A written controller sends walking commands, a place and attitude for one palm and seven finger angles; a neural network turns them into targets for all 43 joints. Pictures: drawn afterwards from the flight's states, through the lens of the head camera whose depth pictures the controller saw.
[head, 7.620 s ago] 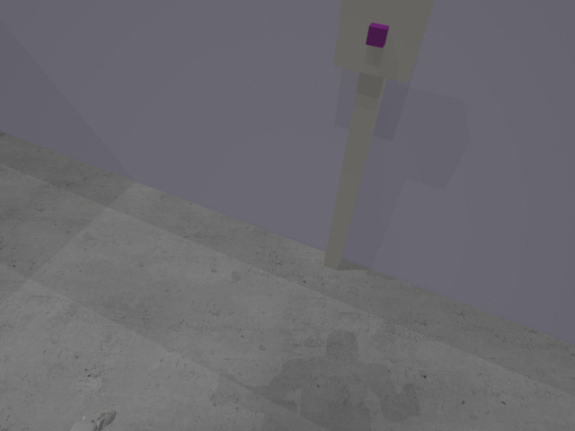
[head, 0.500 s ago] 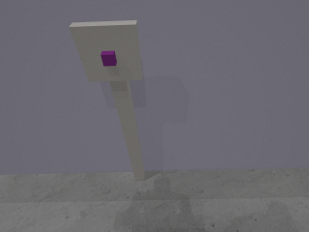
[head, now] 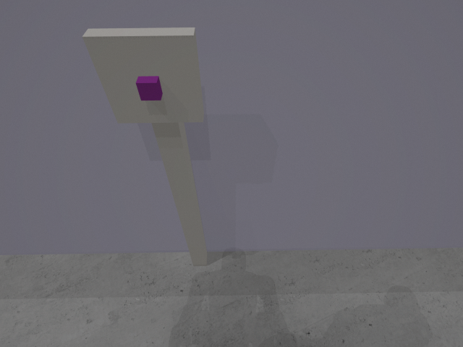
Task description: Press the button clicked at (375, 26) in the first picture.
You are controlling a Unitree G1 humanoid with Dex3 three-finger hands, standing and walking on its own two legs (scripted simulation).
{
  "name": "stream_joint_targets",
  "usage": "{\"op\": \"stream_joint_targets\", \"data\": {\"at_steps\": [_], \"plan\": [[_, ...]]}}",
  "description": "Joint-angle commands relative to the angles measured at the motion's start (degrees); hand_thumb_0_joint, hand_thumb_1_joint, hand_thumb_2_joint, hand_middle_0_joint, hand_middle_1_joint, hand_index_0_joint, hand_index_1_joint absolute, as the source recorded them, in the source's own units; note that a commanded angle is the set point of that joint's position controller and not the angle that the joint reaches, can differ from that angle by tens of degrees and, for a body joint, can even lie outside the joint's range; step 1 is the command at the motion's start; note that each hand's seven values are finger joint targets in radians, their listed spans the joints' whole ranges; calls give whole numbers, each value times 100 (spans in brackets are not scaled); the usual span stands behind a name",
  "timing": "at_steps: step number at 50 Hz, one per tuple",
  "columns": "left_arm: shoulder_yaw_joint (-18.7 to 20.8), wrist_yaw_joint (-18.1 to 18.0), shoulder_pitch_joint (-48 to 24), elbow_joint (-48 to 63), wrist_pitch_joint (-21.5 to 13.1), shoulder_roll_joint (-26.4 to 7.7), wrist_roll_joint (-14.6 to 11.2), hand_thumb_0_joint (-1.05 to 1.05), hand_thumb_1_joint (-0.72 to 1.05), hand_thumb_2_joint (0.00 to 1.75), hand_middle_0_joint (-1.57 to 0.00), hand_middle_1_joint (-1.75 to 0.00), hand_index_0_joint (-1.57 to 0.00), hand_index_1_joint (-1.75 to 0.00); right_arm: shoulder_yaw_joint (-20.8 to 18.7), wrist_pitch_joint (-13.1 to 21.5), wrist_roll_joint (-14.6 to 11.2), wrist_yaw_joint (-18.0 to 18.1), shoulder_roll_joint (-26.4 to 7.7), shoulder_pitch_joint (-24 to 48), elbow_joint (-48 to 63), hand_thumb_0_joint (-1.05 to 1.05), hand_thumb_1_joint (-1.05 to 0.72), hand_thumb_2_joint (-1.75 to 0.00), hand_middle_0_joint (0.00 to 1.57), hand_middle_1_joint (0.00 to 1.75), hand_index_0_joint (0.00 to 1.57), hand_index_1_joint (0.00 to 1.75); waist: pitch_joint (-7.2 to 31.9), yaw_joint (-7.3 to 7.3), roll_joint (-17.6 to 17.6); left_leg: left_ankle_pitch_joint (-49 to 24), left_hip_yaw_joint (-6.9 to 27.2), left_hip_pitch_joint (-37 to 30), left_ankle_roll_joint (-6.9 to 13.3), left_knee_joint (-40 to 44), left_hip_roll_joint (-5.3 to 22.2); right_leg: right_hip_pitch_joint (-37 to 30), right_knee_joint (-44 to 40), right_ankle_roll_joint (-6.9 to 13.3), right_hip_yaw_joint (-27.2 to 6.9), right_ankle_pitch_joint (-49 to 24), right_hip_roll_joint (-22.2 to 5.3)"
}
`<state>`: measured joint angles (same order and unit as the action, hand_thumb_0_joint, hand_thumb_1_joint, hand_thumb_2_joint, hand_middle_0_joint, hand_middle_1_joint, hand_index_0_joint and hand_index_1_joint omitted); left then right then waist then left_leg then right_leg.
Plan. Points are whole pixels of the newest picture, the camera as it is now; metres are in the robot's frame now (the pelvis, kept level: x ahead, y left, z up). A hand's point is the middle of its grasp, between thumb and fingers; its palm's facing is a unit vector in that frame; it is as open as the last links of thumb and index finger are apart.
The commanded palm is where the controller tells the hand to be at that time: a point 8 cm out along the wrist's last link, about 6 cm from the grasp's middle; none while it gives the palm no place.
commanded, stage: look again from close up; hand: left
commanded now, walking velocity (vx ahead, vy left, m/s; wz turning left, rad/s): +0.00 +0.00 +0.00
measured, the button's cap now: (150, 87) +0.51 +0.18 +0.18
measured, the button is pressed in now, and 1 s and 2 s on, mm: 0 0 0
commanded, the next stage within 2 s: raise the hand and make a fist in 0.32 s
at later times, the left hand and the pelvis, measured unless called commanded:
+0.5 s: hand out of the picture +0.11 +0.17 -0.13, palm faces +0.19 -0.96 -0.23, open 7.3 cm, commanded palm +0.12 +0.21 -0.06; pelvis +0.03 -0.03 +0.00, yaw +1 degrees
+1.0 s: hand (117, 343) +0.13 +0.17 +0.03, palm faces +0.19 -0.98 -0.05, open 4.3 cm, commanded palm +0.12 +0.22 +0.02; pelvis -0.04 -0.04 -0.05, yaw +6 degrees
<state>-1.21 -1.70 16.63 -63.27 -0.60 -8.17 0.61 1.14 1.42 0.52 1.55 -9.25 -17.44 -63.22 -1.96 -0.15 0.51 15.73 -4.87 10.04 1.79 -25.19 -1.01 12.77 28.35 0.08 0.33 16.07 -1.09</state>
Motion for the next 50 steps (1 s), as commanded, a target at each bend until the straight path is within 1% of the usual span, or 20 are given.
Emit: {"op": "stream_joint_targets", "data": {"at_steps": [1,20,21,22,23,24,25,26,27,29,30,32,34,36,40,43,44,46,48,50], "plan": [[120,-43,287,120,-121,-649,5,0,90,90,-20,-30,-20,-30,-121,100,1,48,-525,-296,100,0,-90,-90,20,30,20,30,29,0,-24,-1175,676,-8,85,426,705,-49,-387,263,-495,-1271,-463],[197,-68,181,159,-169,-846,8,0,90,90,-20,-30,-20,-30,-162,71,19,97,-658,-10,42,0,-90,-90,20,30,20,30,256,22,-159,-1920,562,-320,-17,208,737,-449,-336,318,-460,-2632,-562],[254,-301,698,-36,-210,-826,42,0,90,90,-20,-30,-20,-30,-240,34,-61,15,-750,529,445,0,-90,-90,20,30,20,30,-159,234,-628,-1234,241,488,-194,-1021,749,-443,-538,-65,-780,-4475,-923],[902,-228,-3743,8836,-1494,-2086,-1068,0,90,90,-23,-33,-23,-33,-358,929,-347,254,-1551,367,2419,0,-90,-90,20,30,20,30,2641,-422,490,-2420,342,-861,49,-124,65,-884,60,246,-469,-4218,-410],[920,-388,-942,7208,-1180,-1668,-586,0,90,90,-25,-36,-25,-36,-226,1429,-157,469,-1043,673,2102,0,-90,-90,20,30,20,30,2629,106,1705,-3720,265,-1501,123,0,206,-836,392,326,-243,-3080,-14],[636,-655,-639,6845,-926,-1147,-797,0,90,90,-28,-39,-28,-39,-272,1535,-178,477,-1063,709,1771,0,-90,-90,20,30,20,30,2087,11,1675,-3645,437,-1098,-71,-209,382,-250,201,244,147,-1750,-49],[40,-601,886,5790,-407,7,-870,0,90,90,-31,-42,-31,-42,-284,1518,-293,392,-846,488,1765,0,-90,-90,20,30,20,30,1409,-134,913,-3502,560,-787,-48,-232,452,194,155,162,261,-1466,-48],[229,-459,-45,6934,-593,-162,-1040,0,90,90,-34,-45,-34,-45,-372,1587,-315,336,-1071,724,2310,0,-90,-90,20,30,20,30,760,-144,395,-3238,634,-312,-61,-420,380,324,176,142,318,-2039,-86],[738,-340,-4,7013,-865,-692,-973,0,90,90,-36,-48,-36,-48,-524,1635,-206,340,-1201,603,2394,0,-90,-90,20,30,20,30,1091,-245,-64,-2837,526,-134,-57,-677,269,462,224,110,364,-2180,-63],[1018,28,1653,5975,-1360,-416,-1037,0,90,90,-42,-54,-42,-54,-599,1652,-108,282,-1105,758,2709,0,-90,-90,20,30,20,30,869,104,-1077,-2181,506,783,-91,-964,157,549,559,-24,413,-2689,-72],[853,317,2208,5541,-1671,-46,-1084,0,90,90,-45,-57,-45,-57,-580,1609,-83,191,-1036,755,2821,0,-90,-90,20,30,20,30,768,224,-1661,-1903,497,1264,-152,-1092,105,651,844,-94,463,-2871,-41],[896,1043,2693,5424,-2419,47,-1313,0,90,90,-50,-63,-50,-63,-641,1534,-78,18,-1093,1030,3078,0,-90,-90,20,30,20,30,688,365,-2004,-1231,392,2160,-246,-1465,9,812,1274,-164,326,-2996,-81],[1207,1841,2760,5464,-2992,-352,-1473,0,90,90,-56,-69,-56,-69,-716,1512,-122,-120,-1188,1075,3392,0,-90,-90,20,30,20,30,1015,416,-1447,-1039,308,2374,-300,-1819,-73,645,1552,-125,-66,-3353,-245],[1587,2149,2510,5960,-2896,-866,-1520,0,90,90,-61,-75,-61,-75,-698,1402,-202,-114,-1214,1237,3800,0,-90,-90,20,30,20,30,1416,499,-706,-808,127,2433,-238,-1943,-160,523,1448,-76,-314,-2657,-320],[1724,1846,799,7833,-2753,-1100,-1739,0,90,90,-72,-87,-72,-87,-601,1274,-233,70,-1045,1229,4306,0,-90,-90,20,30,20,30,1801,191,78,-216,140,2313,-98,-2143,-150,1053,1156,-112,-587,-657,-235],[1441,1351,-114,8576,-3260,-878,-1657,0,90,90,-81,-96,-81,-96,-499,1328,-165,156,-918,822,4117,0,-90,-90,20,30,20,30,1550,-143,342,-45,386,2072,-22,-2294,5,1686,1168,20,-405,137,-49],[1167,1318,-740,8949,-3459,-871,-1602,0,90,90,-83,-99,-83,-99,-450,1367,-150,181,-976,802,4066,0,-90,-90,20,30,20,30,1500,-361,236,79,481,2005,20,-2396,59,1993,1209,35,-393,386,7],[779,1423,-614,8782,-3643,-766,-1508,0,90,90,-89,-105,-89,-105,-378,1491,-188,229,-1043,773,3961,0,-90,-90,20,30,20,30,1313,-426,428,353,548,1951,42,-2362,125,2228,1165,123,-318,879,48],[494,1674,-693,8521,-3497,-832,-1473,0,90,90,-94,-111,-94,-111,-289,1600,-224,276,-1135,789,3908,0,-90,-90,20,30,20,30,1153,-485,577,674,647,1954,53,-2224,151,2249,1100,130,-233,1164,65],[474,1937,-690,7914,-2959,-1018,-1452,0,90,90,-100,-117,-100,-117,-243,1604,-312,323,-1201,793,3921,0,-90,-90,20,30,20,30,912,-486,317,977,723,2148,54,-2045,139,2099,851,92,-319,1532,48]]}}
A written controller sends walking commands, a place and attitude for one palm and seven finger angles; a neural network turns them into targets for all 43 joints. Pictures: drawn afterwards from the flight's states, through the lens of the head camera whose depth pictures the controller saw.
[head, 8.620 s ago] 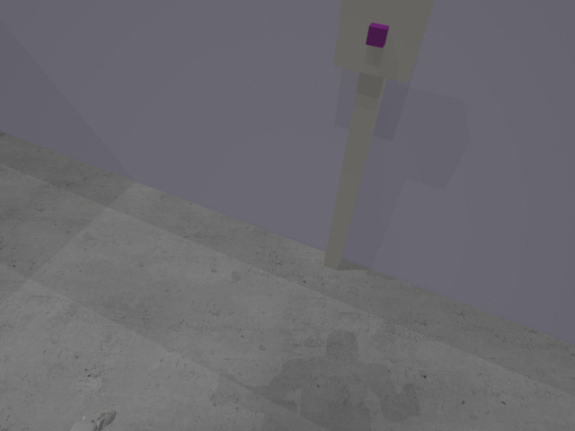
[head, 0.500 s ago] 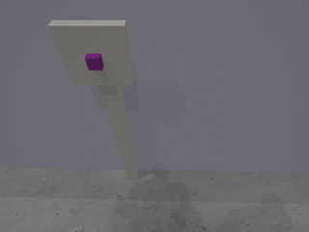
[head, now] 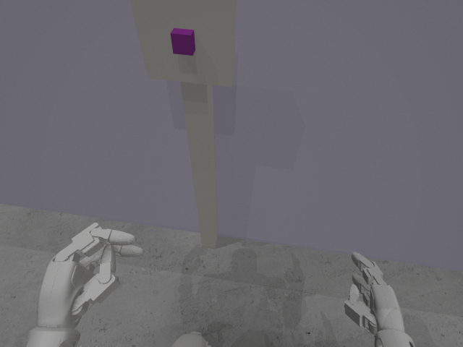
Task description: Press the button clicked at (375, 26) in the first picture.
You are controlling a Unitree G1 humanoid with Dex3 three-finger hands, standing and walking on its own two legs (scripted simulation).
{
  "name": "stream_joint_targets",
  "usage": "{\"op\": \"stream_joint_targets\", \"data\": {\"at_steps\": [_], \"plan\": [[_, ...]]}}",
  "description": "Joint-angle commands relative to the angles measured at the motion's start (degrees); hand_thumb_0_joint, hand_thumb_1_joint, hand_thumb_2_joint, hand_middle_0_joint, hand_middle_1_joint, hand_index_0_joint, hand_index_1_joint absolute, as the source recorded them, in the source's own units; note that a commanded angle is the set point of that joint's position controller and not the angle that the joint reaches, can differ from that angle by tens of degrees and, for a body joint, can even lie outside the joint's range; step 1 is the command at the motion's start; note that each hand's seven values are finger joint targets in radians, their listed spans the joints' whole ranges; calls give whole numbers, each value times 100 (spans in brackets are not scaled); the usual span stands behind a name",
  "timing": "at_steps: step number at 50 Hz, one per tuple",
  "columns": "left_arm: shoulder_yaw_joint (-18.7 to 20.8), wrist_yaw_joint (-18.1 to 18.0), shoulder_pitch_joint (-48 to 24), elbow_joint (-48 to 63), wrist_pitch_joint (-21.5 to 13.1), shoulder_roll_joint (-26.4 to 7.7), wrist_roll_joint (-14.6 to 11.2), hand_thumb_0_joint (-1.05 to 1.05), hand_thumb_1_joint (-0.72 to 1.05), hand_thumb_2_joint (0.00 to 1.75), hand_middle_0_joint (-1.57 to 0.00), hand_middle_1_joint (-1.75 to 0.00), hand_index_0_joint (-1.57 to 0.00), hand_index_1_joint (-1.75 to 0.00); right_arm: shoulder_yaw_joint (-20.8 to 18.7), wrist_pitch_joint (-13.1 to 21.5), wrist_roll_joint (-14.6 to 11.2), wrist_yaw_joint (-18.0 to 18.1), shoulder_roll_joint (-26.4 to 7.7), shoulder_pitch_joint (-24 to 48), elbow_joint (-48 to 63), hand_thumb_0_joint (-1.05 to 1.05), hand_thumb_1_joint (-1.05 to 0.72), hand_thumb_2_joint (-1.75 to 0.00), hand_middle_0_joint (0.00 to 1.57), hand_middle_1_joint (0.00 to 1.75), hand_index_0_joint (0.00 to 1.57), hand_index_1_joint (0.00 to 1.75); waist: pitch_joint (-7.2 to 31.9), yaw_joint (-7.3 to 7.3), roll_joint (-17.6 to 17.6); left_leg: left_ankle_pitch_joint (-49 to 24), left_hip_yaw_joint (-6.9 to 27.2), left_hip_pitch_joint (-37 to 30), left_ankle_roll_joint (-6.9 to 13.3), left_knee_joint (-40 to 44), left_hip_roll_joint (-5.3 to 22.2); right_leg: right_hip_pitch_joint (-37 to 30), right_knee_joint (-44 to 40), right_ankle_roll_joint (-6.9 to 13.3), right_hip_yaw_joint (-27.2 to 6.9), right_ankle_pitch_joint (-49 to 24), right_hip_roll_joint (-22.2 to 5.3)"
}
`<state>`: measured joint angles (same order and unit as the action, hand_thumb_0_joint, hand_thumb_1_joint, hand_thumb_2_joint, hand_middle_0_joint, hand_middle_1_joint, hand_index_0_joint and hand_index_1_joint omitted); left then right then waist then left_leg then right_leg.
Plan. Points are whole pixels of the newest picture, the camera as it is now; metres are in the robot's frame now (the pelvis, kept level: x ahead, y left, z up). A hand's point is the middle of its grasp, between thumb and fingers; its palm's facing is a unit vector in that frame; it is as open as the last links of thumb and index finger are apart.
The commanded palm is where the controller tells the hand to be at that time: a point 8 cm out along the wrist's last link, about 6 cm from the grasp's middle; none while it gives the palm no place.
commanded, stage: raise the hand and make a fist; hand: left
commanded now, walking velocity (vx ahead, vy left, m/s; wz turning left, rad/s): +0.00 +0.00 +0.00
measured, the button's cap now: (183, 41) +0.57 +0.16 +0.23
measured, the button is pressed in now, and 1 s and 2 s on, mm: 0 0 0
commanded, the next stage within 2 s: aim a knuckle at the button in 1.42 s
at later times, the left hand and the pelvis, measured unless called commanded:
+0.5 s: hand (106, 223) +0.24 +0.21 +0.14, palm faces -0.05 -1.00 -0.08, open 3.1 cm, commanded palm +0.21 +0.27 +0.16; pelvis +0.02 +0.04 +0.03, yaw -2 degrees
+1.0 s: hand (58, 155) +0.27 +0.24 +0.24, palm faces +0.04 -0.99 -0.11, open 3.1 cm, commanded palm +0.24 +0.28 +0.24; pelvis +0.03 +0.02 +0.05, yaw -1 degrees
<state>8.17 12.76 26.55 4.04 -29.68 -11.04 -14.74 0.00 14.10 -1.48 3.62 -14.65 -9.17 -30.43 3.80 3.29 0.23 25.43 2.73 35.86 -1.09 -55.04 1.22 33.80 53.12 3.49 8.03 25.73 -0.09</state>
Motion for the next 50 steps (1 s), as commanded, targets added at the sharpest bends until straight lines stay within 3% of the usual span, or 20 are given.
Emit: {"op": "stream_joint_targets", "data": {"at_steps": [1,4,5,7,9,11,13,16,19,24,26,31,33,35,38,41,43,44,46,50], "plan": [[-229,557,-1447,820,321,-950,74,0,90,90,-102,-120,-102,-120,-117,329,-148,144,-667,-8,670,0,-90,-90,20,30,20,30,276,-673,176,96,-41,-295,330,1038,-103,-176,-1806,-268,-1184,801,-92],[529,551,-710,107,1532,-1261,-100,0,90,90,-111,-129,-111,-129,-100,226,-224,189,-583,238,859,0,-90,-90,20,30,20,30,525,-141,-266,-11,-63,-237,297,1371,-156,-891,-2037,-314,-1193,1001,-179],[603,465,-667,455,1786,-1182,-222,0,90,90,-113,-132,-113,-132,-57,189,-228,188,-524,373,1002,0,-90,-90,20,30,20,30,626,-24,-185,-179,-100,-350,283,1477,-185,-1100,-2048,-326,-1131,824,-212],[968,79,-610,1105,2072,-1142,-434,0,90,90,-119,-138,-119,-138,-31,147,-203,184,-391,493,1062,0,-90,-90,20,30,20,30,739,133,-252,-494,-147,-528,246,1621,-187,-1377,-2019,-329,-950,423,-182],[1161,-338,-587,1638,2006,-1118,-465,0,90,90,-124,-144,-124,-144,-3,203,-145,131,-314,504,1020,0,-90,-90,20,30,20,30,748,197,-150,-823,-129,-734,227,1765,-127,-1477,-1891,-286,-719,-73,-70],[1157,-598,-638,1962,1760,-1106,-297,0,90,90,-130,-150,-130,-150,-32,313,-95,49,-320,202,902,0,-90,-90,20,30,20,30,715,98,15,-1123,-160,-937,215,1880,-76,-1384,-1772,-261,-562,-624,15],[824,-639,-698,2192,1464,-965,-106,0,90,90,-130,-150,-130,-150,-56,450,-39,-23,-401,-3,806,0,-90,-90,20,30,20,30,717,-79,193,-1351,-185,-1139,222,1861,-68,-1239,-1657,-259,-472,-1035,60],[289,-333,-886,2152,1316,-765,-12,0,90,90,-130,-150,-130,-150,-68,644,-49,-48,-554,-142,679,0,-90,-90,20,30,20,30,632,-315,268,-1345,-142,-1370,254,1845,-60,-1109,-1705,-267,-461,-1175,69],[109,22,-1079,1999,1507,-742,-95,0,90,90,-130,-150,-130,-150,-56,781,-114,30,-659,-137,604,0,-90,-90,20,30,20,30,376,-390,26,-1103,-43,-1424,282,1943,-65,-1092,-1900,-276,-464,-966,74],[961,-39,-1343,2377,1964,-1443,-107,0,90,90,-130,-150,-130,-150,-26,828,-124,132,-637,-56,551,0,-90,-90,20,30,20,30,692,-79,220,-1434,33,-1806,252,2261,-74,-1585,-2002,-238,-375,-1282,63],[1140,-118,-1402,2538,2079,-1423,-194,0,90,90,-130,-150,-130,-150,10,800,-125,131,-569,-25,566,0,-90,-90,20,30,20,30,780,-18,283,-1859,9,-1998,210,2325,-81,-1778,-1998,-224,-324,-1743,61],[966,30,-1792,2529,2468,-1185,-332,0,90,90,-130,-150,-130,-150,111,759,-140,78,-557,82,515,0,-90,-90,20,30,20,30,510,-32,529,-2461,-12,-2291,131,2433,-77,-1943,-2145,-209,-283,-2364,105],[840,183,-1865,2409,2754,-1135,-330,0,90,90,-130,-150,-130,-150,126,715,-162,92,-580,94,506,0,-90,-90,20,30,20,30,514,-47,468,-2597,-19,-2404,142,2471,-75,-2005,-2233,-219,-298,-2533,105],[754,331,-1992,2203,3112,-1126,-318,0,90,90,-130,-150,-130,-150,153,624,-196,106,-606,157,481,0,-90,-90,20,30,20,30,247,-67,276,-2456,-29,-2350,174,2565,-76,-2024,-2361,-226,-302,-2512,104],[1061,379,-2391,2477,3460,-1488,-291,0,90,90,-130,-150,-130,-150,180,519,-191,152,-594,284,549,0,-90,-90,20,30,20,30,473,1,287,-2540,5,-2567,178,2671,-86,-2199,-2445,-219,-302,-2536,89],[1471,313,-2744,2716,3583,-1827,-340,0,90,90,-130,-150,-130,-150,232,423,-167,170,-551,444,577,0,-90,-90,20,30,20,30,710,76,204,-2578,-4,-2744,203,2743,-124,-2416,-2538,-220,-327,-2558,84],[1589,269,-2951,2797,3584,-1844,-400,0,90,90,-130,-150,-130,-150,263,388,-166,172,-502,508,557,0,-90,-90,20,30,20,30,789,86,385,-2654,-2,-2887,172,2788,-131,-2464,-2575,-214,-318,-2571,87],[1650,263,-3044,2758,3591,-1910,-438,0,90,90,-130,-150,-130,-150,289,386,-153,164,-502,552,521,0,-90,-90,20,30,20,30,741,96,251,-2621,4,-2889,187,2805,-127,-2506,-2644,-214,-337,-2555,110],[1672,307,-3188,2632,3624,-1873,-518,0,90,90,-130,-150,-130,-150,300,394,-176,179,-502,599,484,0,-90,-90,20,30,20,30,709,82,350,-2609,6,-2951,177,2863,-140,-2537,-2690,-206,-328,-2584,88],[1465,517,-3458,2276,3980,-1771,-561,0,90,90,-130,-150,-130,-150,311,377,-258,203,-540,713,395,0,-90,-90,20,30,20,30,428,43,439,-2412,-51,-2955,227,2932,-149,-2499,-2871,-216,-396,-2550,52]]}}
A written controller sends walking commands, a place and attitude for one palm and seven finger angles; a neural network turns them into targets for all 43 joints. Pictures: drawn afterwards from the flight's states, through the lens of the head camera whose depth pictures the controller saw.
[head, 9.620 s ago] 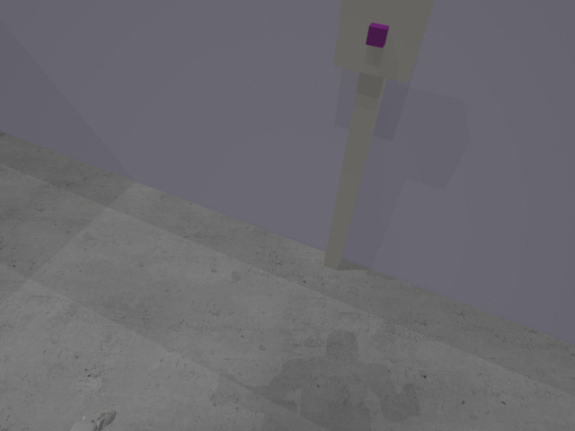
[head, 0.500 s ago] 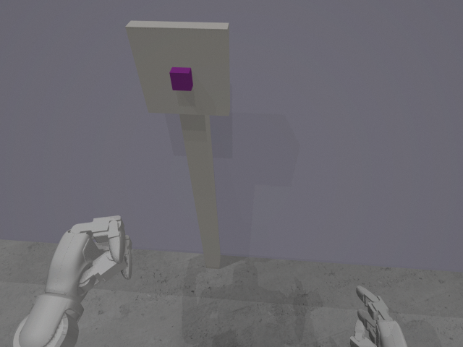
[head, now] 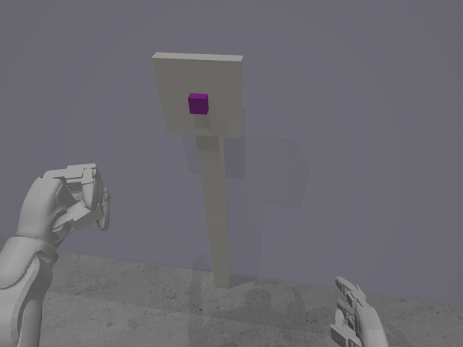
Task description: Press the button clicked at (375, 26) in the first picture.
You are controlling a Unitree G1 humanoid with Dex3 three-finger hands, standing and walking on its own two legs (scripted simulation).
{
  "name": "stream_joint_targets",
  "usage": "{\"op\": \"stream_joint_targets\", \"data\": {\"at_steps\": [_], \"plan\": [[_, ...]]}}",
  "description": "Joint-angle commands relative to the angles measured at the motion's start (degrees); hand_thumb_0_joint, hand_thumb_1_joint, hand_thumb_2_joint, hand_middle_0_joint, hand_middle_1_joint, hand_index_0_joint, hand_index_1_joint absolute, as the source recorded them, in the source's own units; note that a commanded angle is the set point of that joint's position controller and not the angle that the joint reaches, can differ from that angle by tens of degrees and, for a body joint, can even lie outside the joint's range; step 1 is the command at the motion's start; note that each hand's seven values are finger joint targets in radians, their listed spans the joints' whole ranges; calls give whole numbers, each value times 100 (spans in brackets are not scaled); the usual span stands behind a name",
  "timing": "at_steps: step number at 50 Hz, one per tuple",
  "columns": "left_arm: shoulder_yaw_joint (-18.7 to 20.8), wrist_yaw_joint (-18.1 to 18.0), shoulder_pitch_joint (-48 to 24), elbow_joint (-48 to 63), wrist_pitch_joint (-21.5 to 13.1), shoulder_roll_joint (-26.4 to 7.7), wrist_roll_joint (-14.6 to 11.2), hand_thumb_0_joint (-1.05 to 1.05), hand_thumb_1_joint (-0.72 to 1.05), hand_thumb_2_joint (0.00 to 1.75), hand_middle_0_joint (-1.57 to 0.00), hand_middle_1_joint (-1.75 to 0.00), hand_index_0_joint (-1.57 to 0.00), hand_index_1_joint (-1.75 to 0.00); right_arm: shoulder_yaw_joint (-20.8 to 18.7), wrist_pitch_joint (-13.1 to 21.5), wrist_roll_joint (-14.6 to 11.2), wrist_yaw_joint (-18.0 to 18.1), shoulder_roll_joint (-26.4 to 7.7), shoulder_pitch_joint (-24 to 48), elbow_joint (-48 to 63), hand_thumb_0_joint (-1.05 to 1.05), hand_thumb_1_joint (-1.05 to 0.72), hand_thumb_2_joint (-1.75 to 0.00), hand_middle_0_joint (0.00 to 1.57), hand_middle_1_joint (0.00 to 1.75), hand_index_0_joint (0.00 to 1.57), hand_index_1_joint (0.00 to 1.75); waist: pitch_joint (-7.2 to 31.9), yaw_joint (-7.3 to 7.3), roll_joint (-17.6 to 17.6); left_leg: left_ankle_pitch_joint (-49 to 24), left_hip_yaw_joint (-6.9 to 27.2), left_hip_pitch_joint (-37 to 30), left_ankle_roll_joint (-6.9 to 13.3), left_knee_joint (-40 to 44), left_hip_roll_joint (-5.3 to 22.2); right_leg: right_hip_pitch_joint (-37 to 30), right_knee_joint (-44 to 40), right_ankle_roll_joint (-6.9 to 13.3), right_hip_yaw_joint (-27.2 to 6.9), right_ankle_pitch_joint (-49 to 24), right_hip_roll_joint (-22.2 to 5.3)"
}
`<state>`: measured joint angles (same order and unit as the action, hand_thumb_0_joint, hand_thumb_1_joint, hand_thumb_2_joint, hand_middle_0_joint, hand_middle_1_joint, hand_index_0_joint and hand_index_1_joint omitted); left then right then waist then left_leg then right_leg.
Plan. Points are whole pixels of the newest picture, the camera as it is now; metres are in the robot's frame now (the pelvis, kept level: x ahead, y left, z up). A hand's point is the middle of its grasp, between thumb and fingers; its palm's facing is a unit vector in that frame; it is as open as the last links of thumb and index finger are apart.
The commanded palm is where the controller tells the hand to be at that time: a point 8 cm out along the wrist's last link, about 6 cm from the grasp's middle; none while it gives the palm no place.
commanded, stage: raise the hand and make a fist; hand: left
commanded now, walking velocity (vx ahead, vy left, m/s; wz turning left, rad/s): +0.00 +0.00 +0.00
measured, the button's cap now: (199, 103) +0.54 +0.15 +0.18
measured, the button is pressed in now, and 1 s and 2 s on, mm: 0 0 0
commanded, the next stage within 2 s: aim a knuckle at the button in 0.42 s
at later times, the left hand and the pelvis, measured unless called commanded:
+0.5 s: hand (112, 218) +0.22 +0.20 +0.18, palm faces +0.05 -0.99 -0.09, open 3.1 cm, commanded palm +0.18 +0.24 +0.19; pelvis -0.02 -0.02 +0.00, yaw +0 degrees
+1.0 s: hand (152, 177) +0.31 +0.18 +0.17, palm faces -0.01 -1.00 -0.03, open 3.1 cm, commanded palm +0.28 +0.22 +0.17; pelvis +0.00 +0.00 +0.00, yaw -2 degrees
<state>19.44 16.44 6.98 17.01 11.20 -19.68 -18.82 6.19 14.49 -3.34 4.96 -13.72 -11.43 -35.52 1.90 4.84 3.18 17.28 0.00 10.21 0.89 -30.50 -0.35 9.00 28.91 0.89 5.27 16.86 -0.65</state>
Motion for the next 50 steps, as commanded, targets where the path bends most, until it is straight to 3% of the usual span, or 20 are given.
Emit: {"op": "stream_joint_targets", "data": {"at_steps": [1,3,6,8,9,13,17,20,25,28,31,34,36,38,43,44,46,50], "plan": [[386,175,-1573,918,6,-984,-160,0,90,90,-130,-150,-130,-150,-308,332,-87,85,-645,962,909,0,-90,-90,20,30,20,30,583,-96,66,-1463,235,-359,34,518,2,-4,-488,33,-121,-1532,99],[283,244,-1263,609,237,-815,-156,0,90,90,-130,-150,-130,-150,-311,281,-104,87,-659,975,914,0,-90,-90,20,30,20,30,405,-97,-137,-1319,229,-260,43,571,6,58,-529,20,-106,-1380,101],[542,274,-993,582,425,-974,-231,0,90,90,-130,-150,-130,-150,-339,189,-109,65,-686,1064,973,0,-90,-90,20,30,20,30,427,-27,-517,-1218,168,-158,86,533,-20,-8,-619,-35,-221,-1283,58],[643,180,-1153,1020,372,-1080,-192,0,90,90,-130,-150,-130,-150,-345,154,-92,43,-660,1121,1061,0,-90,-90,20,30,20,30,603,-9,-257,-1250,151,-245,78,533,-36,-42,-592,-23,-222,-1229,52],[773,98,-1156,1129,303,-1214,-198,0,90,90,-130,-150,-130,-150,-339,153,-64,30,-648,1146,1077,0,-90,-90,20,30,20,30,620,25,-313,-1229,151,-214,72,516,-36,-85,-622,-27,-274,-1150,55],[713,-175,-1372,1628,-148,-1125,-92,0,90,90,-130,-150,-130,-150,-344,221,-33,17,-571,1062,1086,0,-90,-90,20,30,20,30,796,-37,186,-1184,94,-406,64,538,-48,-74,-633,-19,-276,-995,59],[460,-193,-1384,1202,-263,-938,-56,0,90,90,-130,-150,-130,-150,-351,299,-42,80,-602,987,942,0,-90,-90,20,30,20,30,378,-128,186,-849,80,-324,78,561,-33,126,-813,-44,-345,-651,45],[306,-84,-1328,759,-81,-876,-54,0,90,90,-130,-150,-130,-150,-366,306,-83,131,-661,999,862,0,-90,-90,20,30,20,30,37,-162,-210,-604,79,-153,110,555,-22,255,-996,-92,-452,-231,17],[456,8,-1409,958,98,-1094,-71,0,90,90,-130,-150,-130,-150,-367,309,-86,147,-657,1137,946,0,-90,-90,20,30,20,30,320,-91,-215,-625,86,-172,115,497,-37,106,-1019,-118,-590,-24,-58],[559,-69,-1746,991,-62,-1131,-105,0,90,90,-130,-150,-130,-150,-359,360,-63,154,-626,1121,920,0,-90,-90,20,30,20,30,575,-113,-273,-767,90,-272,109,453,-43,35,-924,-130,-550,-258,-48],[308,-165,-2186,744,-244,-888,-96,0,90,90,-130,-150,-130,-150,-350,431,-66,177,-605,1065,830,0,-90,-90,20,30,20,30,427,-196,-137,-694,122,-332,109,484,-38,215,-888,-109,-483,-270,-1],[95,-198,-2467,92,-219,-805,18,0,90,90,-130,-150,-130,-150,-360,412,-72,216,-637,985,691,0,-90,-90,20,30,20,30,219,-255,-333,-591,124,-199,113,484,-35,341,-899,-110,-483,-226,20],[-119,-212,-2752,-69,-143,-705,124,0,90,90,-130,-150,-130,-150,-359,379,-83,231,-649,997,704,0,-90,-90,20,30,20,30,176,-274,-145,-560,128,-179,118,513,-51,392,-861,-94,-473,-225,-10],[-281,-237,-3004,-119,-85,-642,230,0,90,90,-130,-150,-130,-150,-357,338,-86,231,-631,1007,758,0,-90,-90,20,30,20,30,411,-263,91,-656,140,-283,117,541,-62,339,-749,-52,-403,-428,-4],[-50,-387,-3279,-33,-227,-788,289,0,90,90,-130,-150,-130,-150,-373,272,-24,167,-589,952,837,0,-90,-90,20,30,20,30,1209,-157,-96,-1359,131,-515,97,492,-56,-123,-447,-18,-308,-1412,16],[99,-440,-3212,-113,-278,-928,290,0,90,90,-130,-150,-130,-150,-372,252,-3,138,-605,896,795,0,-90,-90,20,30,20,30,1291,-124,-308,-1523,144,-476,87,486,-35,-243,-402,-13,-280,-1577,35],[82,-495,-3122,-190,-314,-776,286,0,90,90,-130,-150,-130,-150,-388,189,-2,100,-573,884,816,0,-90,-90,20,30,20,30,1358,-106,-180,-1793,79,-523,69,472,-29,-289,-330,-6,-265,-1963,27],[-1,-590,-3023,-602,-199,-626,342,0,90,90,-130,-150,-130,-150,-423,26,-17,31,-609,834,777,0,-90,-90,20,30,20,30,1052,-138,-407,-1967,24,-378,57,478,8,-194,-322,2,-236,-2211,41]]}}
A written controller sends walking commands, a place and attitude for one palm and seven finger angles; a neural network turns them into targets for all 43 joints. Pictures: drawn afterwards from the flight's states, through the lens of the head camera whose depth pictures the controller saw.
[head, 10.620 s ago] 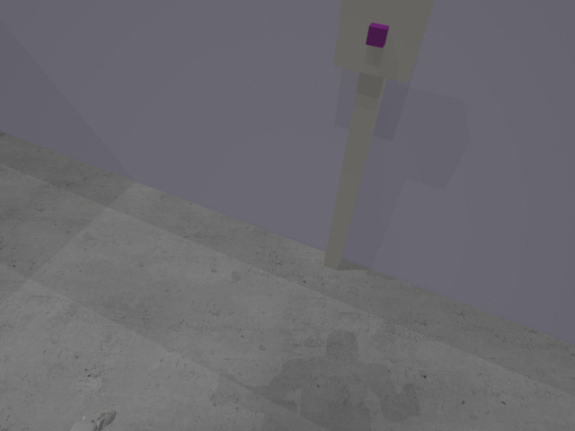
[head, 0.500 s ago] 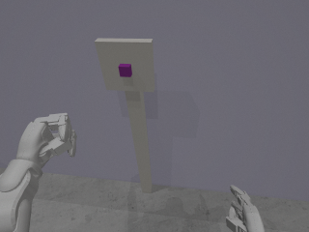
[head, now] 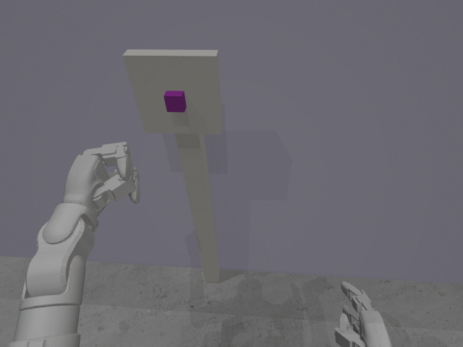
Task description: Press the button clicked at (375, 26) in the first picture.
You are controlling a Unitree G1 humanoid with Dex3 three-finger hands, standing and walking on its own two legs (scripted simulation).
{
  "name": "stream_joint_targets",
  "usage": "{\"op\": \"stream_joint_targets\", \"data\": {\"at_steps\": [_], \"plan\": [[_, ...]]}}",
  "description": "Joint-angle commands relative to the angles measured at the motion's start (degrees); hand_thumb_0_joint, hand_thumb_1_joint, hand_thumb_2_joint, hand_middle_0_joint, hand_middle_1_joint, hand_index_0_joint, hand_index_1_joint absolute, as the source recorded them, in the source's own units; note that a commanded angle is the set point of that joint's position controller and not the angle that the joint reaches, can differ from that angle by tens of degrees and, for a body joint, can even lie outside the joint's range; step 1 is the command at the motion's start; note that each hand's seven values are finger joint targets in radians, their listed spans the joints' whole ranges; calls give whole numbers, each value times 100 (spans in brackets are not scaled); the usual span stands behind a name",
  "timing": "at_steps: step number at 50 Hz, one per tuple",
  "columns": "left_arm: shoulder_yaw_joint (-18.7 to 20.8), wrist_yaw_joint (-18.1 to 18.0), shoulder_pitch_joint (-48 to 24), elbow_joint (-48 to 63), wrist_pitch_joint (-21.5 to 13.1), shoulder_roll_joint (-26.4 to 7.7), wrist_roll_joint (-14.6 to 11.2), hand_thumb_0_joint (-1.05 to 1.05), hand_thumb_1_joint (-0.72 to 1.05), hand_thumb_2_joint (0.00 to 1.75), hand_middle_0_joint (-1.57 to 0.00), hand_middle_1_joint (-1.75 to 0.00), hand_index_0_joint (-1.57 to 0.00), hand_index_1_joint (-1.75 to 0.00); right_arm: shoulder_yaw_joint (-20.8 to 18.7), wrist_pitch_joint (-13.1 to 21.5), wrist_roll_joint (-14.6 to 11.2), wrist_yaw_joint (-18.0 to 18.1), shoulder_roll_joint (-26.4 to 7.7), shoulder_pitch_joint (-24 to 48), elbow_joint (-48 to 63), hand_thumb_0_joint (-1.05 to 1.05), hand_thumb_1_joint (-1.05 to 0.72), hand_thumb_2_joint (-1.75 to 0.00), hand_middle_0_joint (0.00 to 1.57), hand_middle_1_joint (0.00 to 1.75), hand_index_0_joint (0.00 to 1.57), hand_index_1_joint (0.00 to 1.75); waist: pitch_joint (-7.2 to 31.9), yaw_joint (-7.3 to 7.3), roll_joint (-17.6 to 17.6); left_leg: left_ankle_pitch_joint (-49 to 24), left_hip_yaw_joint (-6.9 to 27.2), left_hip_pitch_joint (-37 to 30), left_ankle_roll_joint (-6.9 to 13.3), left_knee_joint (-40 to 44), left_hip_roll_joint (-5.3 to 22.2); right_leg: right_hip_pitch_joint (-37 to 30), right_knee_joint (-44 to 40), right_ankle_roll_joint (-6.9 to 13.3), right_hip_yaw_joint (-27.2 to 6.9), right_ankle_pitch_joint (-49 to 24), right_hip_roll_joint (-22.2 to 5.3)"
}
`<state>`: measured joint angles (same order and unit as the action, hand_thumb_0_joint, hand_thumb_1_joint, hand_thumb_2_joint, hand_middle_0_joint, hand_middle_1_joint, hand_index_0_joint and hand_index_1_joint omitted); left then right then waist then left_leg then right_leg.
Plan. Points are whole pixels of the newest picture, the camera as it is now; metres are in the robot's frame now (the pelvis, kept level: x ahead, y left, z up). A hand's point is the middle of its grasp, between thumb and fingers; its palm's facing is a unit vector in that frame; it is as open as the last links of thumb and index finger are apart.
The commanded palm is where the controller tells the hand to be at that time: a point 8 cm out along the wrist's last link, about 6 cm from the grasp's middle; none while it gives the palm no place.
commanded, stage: aim a knuckle at the button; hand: left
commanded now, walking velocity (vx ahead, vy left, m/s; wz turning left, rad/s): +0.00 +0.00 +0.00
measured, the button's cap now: (175, 100) +0.53 +0.17 +0.18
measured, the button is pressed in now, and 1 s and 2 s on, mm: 0 0 0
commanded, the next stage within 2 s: press the button with the knuckle in 1.92 s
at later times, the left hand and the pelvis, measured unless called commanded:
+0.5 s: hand (163, 156) +0.38 +0.16 +0.17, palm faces +0.04 -1.00 -0.02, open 3.1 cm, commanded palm +0.36 +0.20 +0.16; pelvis +0.00 +0.00 +0.00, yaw +0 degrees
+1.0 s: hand (185, 144) +0.43 +0.13 +0.15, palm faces +0.03 -1.00 -0.01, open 3.1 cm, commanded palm +0.40 +0.18 +0.15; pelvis +0.00 -0.01 +0.00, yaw -2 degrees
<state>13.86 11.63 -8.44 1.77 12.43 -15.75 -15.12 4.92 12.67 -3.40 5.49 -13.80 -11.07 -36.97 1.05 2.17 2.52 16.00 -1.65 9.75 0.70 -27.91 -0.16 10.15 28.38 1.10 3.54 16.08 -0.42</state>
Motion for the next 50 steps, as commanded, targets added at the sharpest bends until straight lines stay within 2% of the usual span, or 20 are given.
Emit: {"op": "stream_joint_targets", "data": {"at_steps": [1,4,7,9,13,14,18,23,24,26,30,33,34,36,39,42,44,48,49,50], "plan": [[441,-120,-1560,998,-289,-929,9,0,90,90,-130,-150,-130,-150,-300,163,-15,-42,-599,794,942,0,-90,-90,20,30,20,30,1118,113,-153,-1873,195,-347,57,235,-14,-277,-246,-1,-48,-2125,15],[-68,-163,-1935,1153,-232,-514,116,0,90,90,-130,-150,-130,-150,-316,101,-34,-67,-576,799,983,0,-90,-90,20,30,20,30,1086,-1,-27,-2000,213,-471,48,181,16,-107,-233,18,-28,-2095,35],[-352,-257,-2367,1496,-335,-333,196,0,90,90,-130,-150,-130,-150,-350,91,-13,-69,-563,719,996,0,-90,-90,20,30,20,30,1373,-94,111,-2208,297,-742,0,134,54,-18,-163,24,2,-2073,42],[-253,-368,-2455,1313,-391,-436,218,0,90,90,-130,-150,-130,-150,-348,68,27,-64,-589,670,919,0,-90,-90,20,30,20,30,1379,-89,-278,-2156,328,-691,10,138,68,-29,-174,19,13,-2038,71],[-141,-582,-2831,595,-339,-485,278,0,90,90,-130,-150,-130,-150,-324,-140,33,-21,-593,707,813,0,-90,-90,20,30,20,30,1237,-107,-392,-1744,282,-477,16,217,12,-13,-240,21,-18,-1744,52],[-13,-650,-2991,305,-305,-655,317,0,90,90,-130,-150,-130,-150,-333,-213,37,-4,-613,689,741,0,-90,-90,20,30,20,30,1174,-111,-501,-1588,276,-402,32,231,20,20,-293,22,-40,-1575,60],[-165,-772,-3606,-143,-265,-540,422,0,90,90,-130,-150,-130,-150,-295,-405,29,12,-567,706,761,0,-90,-90,20,30,20,30,1194,-151,40,-1604,262,-428,10,255,-7,20,-310,71,-87,-1560,29],[-419,-738,-4411,-541,-611,-346,431,0,90,90,-130,-150,-130,-150,-339,-440,27,-7,-583,505,718,0,-90,-90,20,30,20,30,1572,-299,-79,-1774,284,-612,21,155,27,36,-266,73,-94,-1787,53],[-362,-732,-4353,-847,-652,-380,416,0,90,90,-130,-150,-130,-150,-353,-446,28,-3,-606,475,689,0,-90,-90,20,30,20,30,1521,-291,-375,-1704,289,-499,46,141,47,44,-279,62,-100,-1740,69],[-379,-733,-4640,-1126,-741,-357,421,0,90,90,-130,-150,-130,-150,-378,-467,20,-2,-630,368,652,0,-90,-90,20,30,20,30,1563,-337,-404,-1655,278,-461,55,147,31,73,-268,56,-105,-1744,63],[33,-877,-4791,-1864,-821,-773,503,0,90,90,-130,-150,-130,-150,-410,-551,38,-17,-676,220,583,0,-90,-90,20,30,20,30,1545,-254,-503,-1465,207,-154,82,161,6,0,-308,39,-182,-1651,37],[-47,-969,-5351,-2161,-991,-762,606,0,90,90,-130,-150,-130,-150,-414,-588,46,-39,-660,55,537,0,-90,-90,20,30,20,30,1496,-350,-319,-1401,181,-59,85,149,-1,91,-297,38,-201,-1629,37],[53,-1010,-5454,-2354,-1075,-910,635,0,90,90,-130,-150,-130,-150,-429,-596,55,-41,-692,0,509,0,-90,-90,20,30,20,30,1458,-380,-564,-1326,191,28,116,123,12,100,-313,19,-220,-1555,51],[84,-1023,-5869,-2423,-1307,-986,671,0,90,90,-130,-150,-130,-150,-456,-584,62,-50,-679,-117,489,0,-90,-90,20,30,20,30,1633,-417,-300,-1318,149,-17,125,96,-5,69,-292,27,-279,-1614,51],[101,-948,-5587,-2465,-1632,-933,665,0,90,90,-130,-150,-130,-150,-497,-545,75,-100,-683,-220,548,0,-90,-90,20,30,20,30,2116,-302,-163,-1618,107,-150,116,38,-9,-196,-171,58,-278,-1988,72],[186,-828,-5367,-2686,-1771,-1013,641,0,90,90,-130,-150,-130,-150,-538,-528,61,-135,-719,-341,525,0,-90,-90,20,30,20,30,2119,-283,-269,-1659,63,-54,124,47,-11,-291,-161,49,-291,-2194,80],[87,-767,-5131,-2998,-1717,-873,626,0,90,90,-130,-150,-130,-150,-545,-555,40,-152,-751,-378,540,0,-90,-90,20,30,20,30,1830,-318,-558,-1486,46,116,147,81,-11,-189,-221,24,-260,-2068,98],[62,-726,-5186,-3004,-1651,-858,596,0,90,90,-130,-150,-130,-150,-562,-592,14,-160,-768,-405,573,0,-90,-90,20,30,20,30,1527,-362,-488,-1189,-16,250,171,122,-23,6,-327,-7,-300,-1792,85],[191,-762,-5285,-2912,-1696,-973,576,0,90,90,-130,-150,-130,-150,-572,-583,35,-157,-781,-413,585,0,-90,-90,20,30,20,30,1602,-348,-624,-1220,-6,220,190,103,-19,-41,-332,-12,-312,-1811,91],[199,-774,-5412,-2659,-1770,-1050,598,0,90,90,-130,-150,-130,-150,-583,-572,28,-161,-762,-386,609,0,-90,-90,20,30,20,30,1721,-333,-440,-1267,-26,154,190,98,-19,-86,-312,-10,-344,-1871,86]]}}
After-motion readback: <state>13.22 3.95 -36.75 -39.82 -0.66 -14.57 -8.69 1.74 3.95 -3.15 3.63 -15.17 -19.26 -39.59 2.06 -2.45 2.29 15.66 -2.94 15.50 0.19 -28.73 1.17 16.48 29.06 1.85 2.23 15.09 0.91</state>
